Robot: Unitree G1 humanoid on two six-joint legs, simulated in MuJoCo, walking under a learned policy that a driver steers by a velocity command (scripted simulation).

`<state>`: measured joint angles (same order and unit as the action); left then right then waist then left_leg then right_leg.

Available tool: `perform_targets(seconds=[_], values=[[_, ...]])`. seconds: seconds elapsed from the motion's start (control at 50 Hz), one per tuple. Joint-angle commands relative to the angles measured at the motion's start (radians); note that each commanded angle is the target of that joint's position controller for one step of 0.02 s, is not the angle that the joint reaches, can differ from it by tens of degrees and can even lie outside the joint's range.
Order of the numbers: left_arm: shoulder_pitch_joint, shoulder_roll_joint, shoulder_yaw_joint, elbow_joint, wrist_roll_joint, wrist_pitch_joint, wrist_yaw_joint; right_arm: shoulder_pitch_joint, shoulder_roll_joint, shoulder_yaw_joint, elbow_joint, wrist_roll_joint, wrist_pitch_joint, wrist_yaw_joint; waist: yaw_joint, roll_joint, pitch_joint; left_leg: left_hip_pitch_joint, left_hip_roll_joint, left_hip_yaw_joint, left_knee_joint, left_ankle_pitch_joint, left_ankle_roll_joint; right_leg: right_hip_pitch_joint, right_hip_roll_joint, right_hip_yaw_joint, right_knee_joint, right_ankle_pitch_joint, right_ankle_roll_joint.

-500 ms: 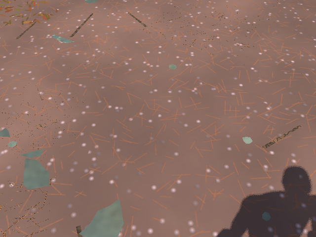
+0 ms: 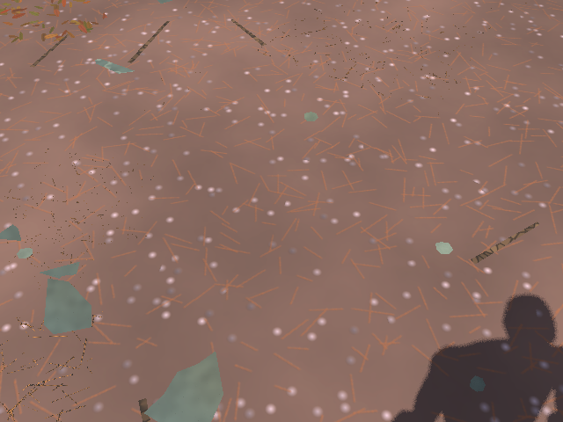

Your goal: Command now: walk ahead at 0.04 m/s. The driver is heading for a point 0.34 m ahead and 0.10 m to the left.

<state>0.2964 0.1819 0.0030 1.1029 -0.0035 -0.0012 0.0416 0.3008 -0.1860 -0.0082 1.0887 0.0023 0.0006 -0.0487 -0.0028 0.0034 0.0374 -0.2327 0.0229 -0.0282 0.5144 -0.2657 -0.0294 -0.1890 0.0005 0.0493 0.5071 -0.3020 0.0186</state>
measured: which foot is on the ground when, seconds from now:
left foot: down 0.00-0.68, up 0.70-0.98, down 1.00-1.00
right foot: down 0.00-0.30, up 0.32-0.64, down 0.66-1.00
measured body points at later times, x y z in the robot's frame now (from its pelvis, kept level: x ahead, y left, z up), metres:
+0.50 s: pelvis +0.13 +0.03 +0.01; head +0.14 +0.04 +0.46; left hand +0.25 +0.28 -0.12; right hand +0.02 -0.20 -0.13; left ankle +0.01 +0.13 -0.74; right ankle +0.18 -0.11 -0.66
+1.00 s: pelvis +0.28 +0.00 -0.01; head +0.29 +0.00 +0.44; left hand +0.37 +0.24 -0.15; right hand +0.34 -0.26 -0.15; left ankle +0.30 +0.13 -0.74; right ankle +0.35 -0.09 -0.74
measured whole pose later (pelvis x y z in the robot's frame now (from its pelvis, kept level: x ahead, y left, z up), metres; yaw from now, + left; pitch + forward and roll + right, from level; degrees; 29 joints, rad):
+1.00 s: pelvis +0.28 +0.00 -0.01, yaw +1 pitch +0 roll -2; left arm 0.16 0.21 0.02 0.99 0.01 -0.04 0.00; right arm 0.24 -0.20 -0.04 0.97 -0.02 0.01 -0.05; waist 0.00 0.03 0.01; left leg -0.32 0.07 -0.04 0.59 -0.28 -0.01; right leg -0.32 0.08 -0.08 0.45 -0.13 -0.07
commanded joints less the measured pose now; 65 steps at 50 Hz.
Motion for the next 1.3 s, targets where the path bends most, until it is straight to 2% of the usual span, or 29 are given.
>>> perform_targets(seconds=[0.02,0.1,0.16,0.2,0.26,0.28,0.3,0.32,0.34,0.38,0.44,0.52,0.56,0.6,0.64,0.66,0.68,0.7,0.72,0.74,0.76,0.86,0.94,0.98,1.0,1.02,1.08,1.16,1.3], values=[[0.093,0.077,0.011,-0.001,0.0,-0.003,0.004,0.09,-0.078,-0.012,-0.002,-0.001,-0.003,-0.003,0.0,-0.002,0.01,0.023,-0.019,0.029,-0.084,0.024,0.019,-0.053,0.011,-0.022,-0.103,0.038,-0.018],[0.097,0.108,0.025,-0.024,-0.016,-0.012,0.01,0.077,-0.095,-0.022,-0.023,0.014,-0.014,-0.008,0.007,-0.018,0.134,-0.118,-0.029,0.013,-0.048,-0.449,0.076,-0.182,-0.006,0.025,-0.105,-0.458,-0.089],[0.152,0.122,0.035,-0.026,-0.027,-0.047,-0.002,0.062,-0.067,-0.021,-0.044,0.02,-0.058,0.01,0.027,-0.067,0.138,-0.184,-0.024,0.011,0.037,-0.35,0.087,-0.124,-0.086,0.149,-0.145,-0.461,-0.146],[0.201,0.166,0.05,-0.021,-0.032,-0.061,-0.011,0.031,-0.033,-0.015,-0.071,0.024,-0.086,0.026,0.04,-0.163,0.125,-0.238,-0.057,0.069,0.168,-0.225,0.081,-0.053,-0.191,0.326,-0.24,-0.511,-0.21],[0.104,0.177,0.052,-0.065,-0.034,-0.067,-0.018,0.103,-0.026,-0.017,-0.063,0.035,-0.117,0.041,-0.037,-0.18,0.154,-0.071,-0.041,0.055,0.074,-0.166,0.131,-0.171,-0.225,0.37,-0.239,-0.395,-0.218],[0.007,0.161,0.048,-0.102,-0.037,-0.07,-0.019,0.222,-0.046,-0.026,-0.022,0.033,-0.121,0.043,-0.1,-0.137,0.144,0.082,-0.027,0.014,-0.028,-0.13,0.141,-0.259,-0.157,0.248,-0.137,-0.261,-0.17],[-0.075,0.105,0.035,-0.145,-0.038,-0.085,-0.018,0.374,-0.143,-0.057,0.026,0.034,-0.127,0.046,-0.154,0.082,0.122,0.26,0.08,-0.216,-0.148,-0.126,0.193,-0.417,-0.011,0.027,0.166,-0.07,-0.089],[-0.064,0.075,0.028,-0.176,-0.027,-0.113,-0.017,0.498,-0.268,-0.09,0.044,0.03,-0.131,0.058,-0.176,0.349,0.047,0.455,0.303,-0.605,-0.278,0.015,0.298,-0.605,0.067,-0.066,0.514,-0.125,-0.041],[-0.064,0.104,0.033,-0.176,-0.029,-0.132,-0.026,0.441,-0.182,-0.062,0.025,0.007,-0.134,0.059,-0.123,0.219,0.042,0.457,0.351,-0.67,-0.28,0.09,0.306,-0.689,0.024,0.035,0.691,-0.213,-0.061],[-0.073,0.098,0.035,-0.182,-0.045,-0.146,-0.043,0.322,-0.134,-0.045,-0.016,-0.001,-0.129,0.063,-0.069,0.089,0.079,0.435,0.308,-0.473,-0.273,0.224,0.275,-0.767,-0.047,0.028,0.804,-0.101,-0.096],[-0.138,0.099,0.051,-0.213,-0.031,-0.139,-0.058,0.314,-0.066,-0.017,-0.014,0.001,-0.096,0.054,-0.055,0.085,0.08,0.4,0.214,-0.231,-0.322,0.382,0.206,-0.742,-0.102,-0.04,0.678,0.012,-0.093],[-0.281,0.02,0.02,-0.28,-0.018,-0.119,-0.071,0.216,-0.128,-0.015,-0.069,-0.013,-0.074,0.017,-0.035,0.084,0.107,0.081,0.104,-0.023,-0.354,0.579,0.17,-0.405,-0.02,-0.14,0.237,0.224,-0.036],[-0.296,0.064,0.029,-0.299,-0.023,-0.105,-0.07,0.25,-0.185,-0.029,-0.058,-0.001,-0.079,0.01,-0.023,0.142,0.066,0.055,0.139,-0.039,-0.35,0.622,0.173,-0.247,0.013,-0.132,0.15,0.313,-0.031],[-0.246,0.132,0.049,-0.292,-0.023,-0.095,-0.062,0.214,-0.183,-0.034,-0.061,0.012,-0.087,0.007,0.028,0.152,0.029,0.113,0.152,-0.04,-0.275,0.725,0.143,-0.158,0.032,-0.095,0.072,0.37,-0.058],[-0.065,0.186,0.079,-0.225,-0.009,-0.095,-0.055,0.171,-0.172,-0.035,-0.073,0.01,-0.082,0.01,0.123,0.131,-0.079,0.177,0.125,-0.024,-0.06,0.843,0.098,0.028,0.059,-0.09,0.01,0.427,-0.104],[0.01,0.22,0.09,-0.203,-0.001,-0.094,-0.049,0.184,-0.161,-0.031,-0.078,0.001,-0.081,0.016,0.152,0.091,-0.135,0.116,0.082,-0.008,0.105,0.725,0.062,0.173,-0.005,-0.049,-0.009,0.605,-0.129],[0.087,0.297,0.098,-0.187,0.031,-0.088,-0.046,0.294,-0.082,-0.009,-0.083,-0.033,-0.083,0.024,0.106,-0.131,-0.28,-0.113,-0.02,0.022,0.448,0.175,0.023,0.464,-0.25,0.191,0.095,1.05,-0.243],[0.105,0.257,0.077,-0.177,0.041,-0.083,-0.057,0.442,0.002,0.011,-0.04,-0.002,-0.085,0.032,0.049,-0.301,-0.484,-0.186,-0.122,-0.062,0.759,-0.414,-0.007,0.545,-0.443,0.513,-0.035,1.129,-0.412],[0.001,0.209,0.066,-0.196,0.016,-0.081,-0.07,0.42,-0.075,-0.009,-0.033,0.01,-0.082,0.037,0.031,-0.169,-0.409,-0.174,-0.065,-0.135,0.831,-0.372,-0.007,0.355,-0.391,0.486,-0.113,0.868,-0.387],[-0.131,0.169,0.054,-0.223,-0.004,-0.08,-0.072,0.283,-0.1,-0.019,-0.071,0.021,-0.071,0.032,0.015,-0.094,-0.226,-0.247,-0.02,-0.073,0.819,-0.329,-0.008,0.194,-0.339,0.348,-0.144,0.668,-0.335],[-0.201,0.132,0.037,-0.23,-0.006,-0.083,-0.075,0.204,-0.105,-0.026,-0.085,0.012,-0.057,0.021,-0.003,-0.015,-0.139,-0.228,0.019,-0.056,0.753,-0.276,-0.013,0.039,-0.288,0.256,-0.193,0.582,-0.294],[-0.231,0.144,0.038,-0.195,0.04,-0.082,-0.057,0.178,-0.062,-0.036,-0.1,-0.004,-0.007,-0.02,-0.058,-0.102,-0.092,-0.023,0.047,-0.014,0.366,-0.2,-0.013,-0.221,-0.182,0.092,-0.272,0.372,-0.262],[-0.24,0.168,0.044,-0.193,0.009,-0.057,-0.033,0.121,-0.081,-0.042,-0.103,-0.01,0.015,-0.012,-0.058,-0.1,-0.103,0.098,0.027,0.02,0.123,0.023,0.006,-0.27,-0.177,0.121,-0.314,-0.105,-0.226],[-0.21,0.133,0.035,-0.172,0.0,-0.046,-0.028,0.113,-0.083,-0.045,-0.097,-0.03,0.019,-0.004,-0.064,-0.078,-0.046,0.147,0.023,0.027,0.036,0.046,0.035,-0.333,-0.14,0.11,-0.318,-0.291,-0.154],[-0.181,0.121,0.03,-0.16,-0.001,-0.043,-0.029,0.1,-0.094,-0.043,-0.108,-0.034,0.017,-0.005,-0.054,-0.046,0.003,0.119,0.061,-0.016,-0.058,0.028,0.058,-0.336,-0.112,0.097,-0.293,-0.318,-0.11],[-0.129,0.135,0.04,-0.154,-0.003,-0.037,-0.024,0.07,-0.163,-0.058,-0.106,-0.022,0.013,-0.009,0.003,0.047,0.052,0.0,0.075,-0.038,-0.098,-0.125,0.086,-0.285,-0.052,0.036,-0.26,-0.251,-0.079],[-0.113,0.119,0.039,-0.142,0.008,-0.028,-0.007,0.005,-0.11,-0.053,-0.092,-0.017,-0.024,-0.003,0.027,0.136,0.043,-0.179,0.06,-0.048,-0.196,-0.226,0.063,-0.046,-0.023,-0.019,-0.134,-0.024,-0.072],[-0.089,0.111,0.039,-0.113,0.01,-0.028,-0.009,0.017,-0.092,-0.053,-0.078,-0.005,-0.05,0.003,0.018,0.055,-0.005,-0.082,0.047,-0.029,-0.15,-0.034,0.049,-0.037,-0.028,-0.023,-0.11,0.089,-0.089],[-0.091,0.11,0.04,-0.086,-0.001,-0.025,-0.013,0.053,-0.092,-0.053,-0.054,-0.002,-0.043,0.006,0.001,0.004,-0.055,0.0,0.035,-0.005,-0.098,0.178,0.058,0.009,-0.033,-0.027,-0.065,0.295,-0.088]])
